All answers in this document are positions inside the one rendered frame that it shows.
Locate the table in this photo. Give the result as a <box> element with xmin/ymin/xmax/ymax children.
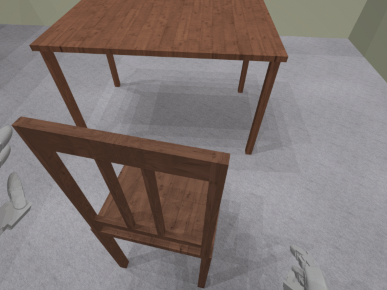
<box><xmin>30</xmin><ymin>0</ymin><xmax>288</xmax><ymax>155</ymax></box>

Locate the chair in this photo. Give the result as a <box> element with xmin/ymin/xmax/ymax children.
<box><xmin>12</xmin><ymin>117</ymin><xmax>230</xmax><ymax>288</ymax></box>

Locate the left robot hand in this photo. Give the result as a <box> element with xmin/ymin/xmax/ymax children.
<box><xmin>0</xmin><ymin>126</ymin><xmax>32</xmax><ymax>235</ymax></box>

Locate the right robot hand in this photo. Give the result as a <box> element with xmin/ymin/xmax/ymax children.
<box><xmin>283</xmin><ymin>245</ymin><xmax>328</xmax><ymax>290</ymax></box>

